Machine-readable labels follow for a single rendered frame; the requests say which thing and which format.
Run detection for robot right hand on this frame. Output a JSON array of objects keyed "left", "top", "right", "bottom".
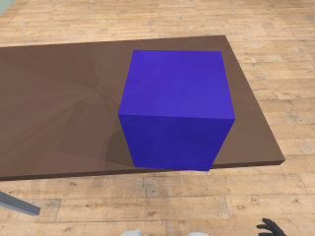
[{"left": 256, "top": 217, "right": 286, "bottom": 236}]

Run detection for carton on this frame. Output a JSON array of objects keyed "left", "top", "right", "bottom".
[{"left": 118, "top": 49, "right": 235, "bottom": 172}]

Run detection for table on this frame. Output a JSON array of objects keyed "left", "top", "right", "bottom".
[{"left": 0, "top": 34, "right": 285, "bottom": 216}]

